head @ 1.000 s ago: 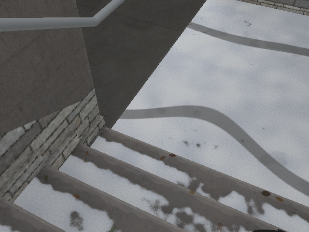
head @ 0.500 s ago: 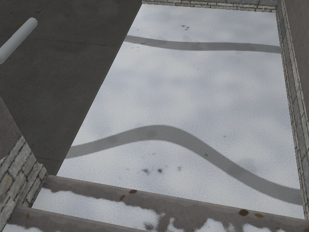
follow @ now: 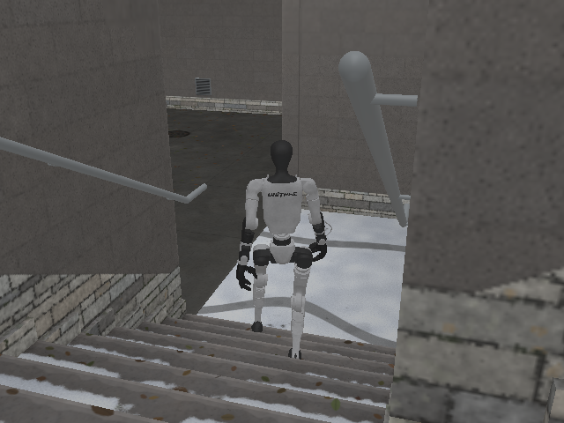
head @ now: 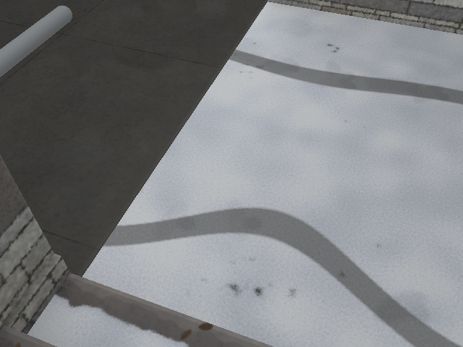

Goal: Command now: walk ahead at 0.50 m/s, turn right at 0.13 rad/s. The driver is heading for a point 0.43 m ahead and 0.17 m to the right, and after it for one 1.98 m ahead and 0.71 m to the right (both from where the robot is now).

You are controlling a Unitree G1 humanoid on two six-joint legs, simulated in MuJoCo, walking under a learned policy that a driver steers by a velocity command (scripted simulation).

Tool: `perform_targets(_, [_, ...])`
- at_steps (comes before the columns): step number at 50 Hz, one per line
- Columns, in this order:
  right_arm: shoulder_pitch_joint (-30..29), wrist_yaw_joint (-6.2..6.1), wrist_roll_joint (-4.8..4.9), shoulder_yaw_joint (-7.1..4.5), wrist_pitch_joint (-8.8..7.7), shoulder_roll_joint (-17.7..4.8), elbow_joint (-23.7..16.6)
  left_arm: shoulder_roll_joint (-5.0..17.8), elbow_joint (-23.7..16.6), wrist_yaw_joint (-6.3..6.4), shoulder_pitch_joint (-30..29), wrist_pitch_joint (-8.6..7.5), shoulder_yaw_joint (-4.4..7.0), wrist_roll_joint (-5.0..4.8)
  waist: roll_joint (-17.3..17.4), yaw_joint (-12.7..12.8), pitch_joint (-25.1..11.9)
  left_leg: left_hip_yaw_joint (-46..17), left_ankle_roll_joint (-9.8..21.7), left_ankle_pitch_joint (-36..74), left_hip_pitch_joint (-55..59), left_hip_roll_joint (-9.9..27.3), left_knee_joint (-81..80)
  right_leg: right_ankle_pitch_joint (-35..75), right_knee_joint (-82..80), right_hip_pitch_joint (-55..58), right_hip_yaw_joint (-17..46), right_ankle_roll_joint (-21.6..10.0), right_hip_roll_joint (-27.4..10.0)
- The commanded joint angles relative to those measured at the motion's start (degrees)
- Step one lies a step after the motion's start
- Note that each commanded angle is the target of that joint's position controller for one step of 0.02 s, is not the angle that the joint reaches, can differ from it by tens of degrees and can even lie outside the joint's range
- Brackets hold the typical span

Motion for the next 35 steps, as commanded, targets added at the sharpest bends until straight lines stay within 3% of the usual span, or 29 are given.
perform_targets(1, [-11.41,2.25,-3.34,2.01,-1.42,-0.08,-8.35,1.82,5.04,-3.62,16.53,-1.61,-0.95,3.55,-4.07,4.21,12.02,2.9,-0.22,-2.9,-0.77,1.33,-9.87,24.69,-8.78,-6.97,15.13,-10.11,-13.83])
perform_targets(2, [-14.12,2.48,-3.8,2.84,-1.29,-0.63,-9.97,1.78,4.6,-4.13,14.66,-1.56,-0.99,2.63,-2.64,5.14,10.88,2.95,-0.99,-7.36,2.41,0.66,-12.82,24.34,-6.68,-7.7,17.99,-10.48,-13.01])
perform_targets(3, [-14.59,2.44,-3.69,3.2,-1.19,-0.34,-11.17,4.82,3.34,-4.51,11.59,-1.66,-0.63,1.86,-2.87,3.47,9.28,3.78,-0.98,-10.95,9.19,-0.3,-11.06,27.63,-5.08,-10.02,18.77,-10.26,-12.22])
perform_targets(5, [-9.96,1.37,-2.12,3.77,-1.03,-1.62,-9.59,8.09,1.25,-3.97,6.66,-0.69,0.63,1.19,-0.97,1.64,8.34,3.89,-1.13,-13.67,17.75,-0.74,-13.92,29.51,-1.23,-10.34,20.14,-9.6,-11.73])
perform_targets(6, [-2.49,0.78,-0.84,2.93,-1.18,-3.98,-6.54,8.87,0.51,-3.89,3.74,-0.22,1.02,1.01,0.89,-1.73,6.9,4.29,-0.46,-10.48,25.45,-1.2,-19.49,32.47,5.8,-10.64,18.6,-7.87,-9.7])
perform_targets(7, [11.94,0.17,0.31,1.0,-2.08,-8.17,-1.83,10.48,0.15,-4.96,2.7,0.47,1.17,1.76,1.83,-7.33,1.83,6.32,0.9,-3.41,43.48,-0.8,-20.04,34.04,18.73,-15.93,14.85,-5.28,-6.29])
perform_targets(8, [31.29,0.41,0.23,-1.22,-2.56,-13.09,1.86,6.74,0.04,-7.17,2.02,0.67,0.03,3.04,2.83,-15.11,-7.15,2.62,7.49,5.32,67.73,4.86,-10.39,33.54,36.75,-30.23,13.82,-1.02,-3.83])
perform_targets(9, [41.77,2.34,-0.51,-1.62,-2.49,-15.12,5.35,-0.1,4.3,-8.46,17.78,0.49,-0.79,0.86,14.9,-11.39,-26.75,-6.74,22.55,40.19,90.14,19.76,7.91,-10.55,67.94,-38.35,8.58,2.27,0.44])
perform_targets(10, [42.29,2.78,-3.0,-1.75,-1.87,-14.24,6.1,4.08,-1.93,-8.96,8.25,0.14,-0.1,-0.56,6.48,-14.66,-22.89,-16.13,22.89,28.58,87.6,22.73,2.9,-10.31,74.98,-51.92,8.71,3.21,-0.52])
perform_targets(11, [35.2,2.22,-2.69,-1.92,-1.97,-13.38,5.57,5.6,-6.59,-7.66,-3.53,-0.34,0.68,-2.06,2.07,-14.64,-8.28,-14.04,19.11,7.03,73.37,23.36,-4.6,-5.3,72.22,-61.63,6.86,2.46,-3.65])
perform_targets(12, [25.35,1.34,-2.25,-0.23,-1.74,-7.1,2.67,5.2,-8.56,-6.19,-7.12,-0.17,0.1,-1.19,-3.82,-11.7,-2.74,-10.7,14.81,-22.64,56.98,20.4,-12.41,5.75,60.79,-59.1,10.47,-0.14,-8.37])
perform_targets(13, [19.51,0.88,-2.65,1.44,-1.77,-2.5,1.38,5.96,-7.45,-5.23,-7.31,-0.01,0.93,-0.01,-4.3,-7.89,2.32,-7.19,14.54,-21.57,39.86,18.07,-14.98,13.66,52.8,-49.69,10.91,-1.28,-10.89])
perform_targets(14, [14.0,-0.69,-3.35,3.82,-3.44,4.85,-0.4,2.58,-7.18,-4.65,-7.61,0.07,0.11,2.32,-4.95,-2.92,4.9,-1.88,12.02,-20.54,25.58,13.67,-18.68,27.61,34.35,-38.6,13.69,-3.24,-15.67])
perform_targets(15, [13.27,-1.3,-2.29,3.67,-4.47,4.8,-0.24,0.28,-6.93,-4.63,-8.37,0.83,-0.11,3.22,0.44,-1.74,9.04,-0.7,12.44,-22.11,17.92,12.94,-21.87,27.44,30.0,-35.52,11.34,-3.86,-16.29])
perform_targets(16, [14.66,-2.08,-0.47,3.95,-5.39,4.49,-0.04,-0.32,-5.56,-5.04,-6.09,1.28,0.01,3.21,-1.32,-2.62,6.78,2.45,13.05,-26.75,14.74,11.65,-24.82,33.38,21.04,-30.13,10.77,-3.53,-15.24])
perform_targets(17, [17.95,-1.96,-1.01,3.4,-5.84,1.8,2.04,0.37,-5.63,-5.4,-6.35,1.53,0.48,2.85,0.53,-2.39,5.93,2.45,13.33,-27.1,14.26,11.79,-22.89,34.42,22.36,-29.13,9.29,-2.84,-14.78])
perform_targets(19, [19.4,-2.01,-3.13,3.0,-6.56,0.36,2.53,0.44,-6.19,-6.17,-4.79,1.15,0.13,2.94,-1.76,-1.73,4.6,4.32,13.12,-20.83,15.52,12.9,-17.09,40.4,20.52,-30.73,9.42,-1.8,-14.77])
perform_targets(20, [21.56,-3.16,-3.51,4.45,-7.49,4.59,4.38,0.07,-9.16,-5.69,-11.63,1.01,-0.51,3.7,-3.34,-4.12,5.09,4.21,10.36,-24.99,24.75,13.42,-14.67,51.8,7.61,-39.77,14.91,-1.5,-18.69])
perform_targets(21, [21.37,-3.63,-2.81,4.81,-8.37,3.92,4.35,0.69,-10.03,-4.74,-14.57,0.65,-0.61,2.38,-4.72,-4.33,4.41,9.23,7.21,-29.98,23.33,9.45,-10.14,64.93,-4.71,-34.21,13.81,-0.59,-18.49])
perform_targets(22, [22.2,-3.16,-3.17,4.98,-8.1,2.81,4.38,2.05,-9.65,-4.45,-14.81,1.17,-0.12,1.89,-1.74,-4.12,3.14,12.24,6.71,-32.98,14.97,6.06,-9.58,68.7,-3.35,-22.08,8.15,0.09,-14.9])
perform_targets(25, [22.68,-1.17,-3.63,4.9,-7.57,-0.61,4.39,6.91,-14.29,-5.4,-22.49,2.62,0.85,2.56,-1.15,-4.03,8.79,10.12,6.11,-40.07,11.33,8.82,-7.7,60.2,-1.88,-18.0,5.01,-0.78,-13.6])
perform_targets(27, [29.7,-2.56,-0.96,4.14,-6.6,-2.79,7.62,7.16,-16.74,-5.22,-30.19,2.63,0.46,3.41,-2.07,-8.21,12.65,5.34,5.84,-38.74,28.43,13.33,-3.05,51.9,-12.25,-31.27,6.2,-0.36,-15.31])
perform_targets(29, [33.51,-4.23,-1.06,3.16,-4.63,-3.8,8.61,5.69,-16.65,-4.84,-33.34,2.22,-0.42,3.38,-1.78,-11.61,13.18,3.9,4.79,-36.44,35.37,13.86,-0.13,48.46,-19.92,-31.8,3.71,0.39,-14.65])
perform_targets(30, [32.53,-3.62,-2.58,3.05,-4.1,-4.45,8.58,5.06,-14.7,-4.64,-30.7,1.57,-0.16,3.24,-0.16,-9.67,9.71,5.58,3.98,-30.38,31.71,13.83,4.26,50.98,-11.21,-21.81,2.23,0.33,-12.9])
perform_targets(31, [29.96,-2.63,-3.27,2.3,-4.27,-5.96,7.09,8.01,-11.62,-4.59,-21.11,0.84,1.46,3.57,-1.17,-5.06,6.38,11.02,2.53,-21.76,26.55,10.59,13.42,48.33,-5.7,-9.68,-3.64,0.93,-8.52])
perform_targets(32, [26.55,-2.07,-0.46,1.45,-3.87,-7.83,6.5,13.03,-9.35,-4.18,-17.65,0.1,3.64,2.72,-6.24,-2.21,5.72,14.18,1.52,-24.74,25.32,7.14,22.38,44.84,-21.75,-2.9,-6.53,0.46,-7.07])
perform_targets(33, [27.87,-0.11,-3.02,1.31,-2.86,-9.63,7.28,16.63,-5.75,-3.63,-6.91,-0.53,5.68,2.04,-7.63,2.28,2.47,14.36,-1.0,-28.34,13.94,5.95,36.08,57.34,-20.55,18.64,-6.86,-2.41,-6.73])
perform_targets(34, [36.69,2.71,-3.29,2.67,-3.09,-1.04,6.75,21.05,-1.36,-3.3,9.96,0.31,7.01,1.69,-19.54,3.44,-17.68,13.9,-6.42,-64.66,-4.29,-0.68,64.36,87.9,-0.65,52.75,9.39,-17.56,-17.67])
perform_targets(35, [25.91,4.28,-0.77,2.0,-4.15,-4.08,0.72,20.25,2.21,-2.66,20.25,0.73,6.99,2.94,-12.91,10.26,-25.44,6.16,-6.72,-77.13,-14.82,-3.74,75.86,88.84,-2.44,62.07,20.25,-21.07,-22.46])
